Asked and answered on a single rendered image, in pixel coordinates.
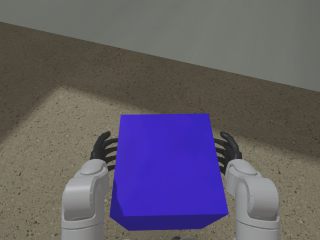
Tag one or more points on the carton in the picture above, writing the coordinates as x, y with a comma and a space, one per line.
167, 174

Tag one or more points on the robot right hand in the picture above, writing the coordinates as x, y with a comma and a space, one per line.
231, 153

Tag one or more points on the right robot forearm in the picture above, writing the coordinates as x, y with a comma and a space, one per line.
257, 202

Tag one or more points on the left robot forearm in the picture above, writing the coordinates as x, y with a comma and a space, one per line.
83, 209

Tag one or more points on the robot left hand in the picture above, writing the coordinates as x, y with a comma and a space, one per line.
99, 151

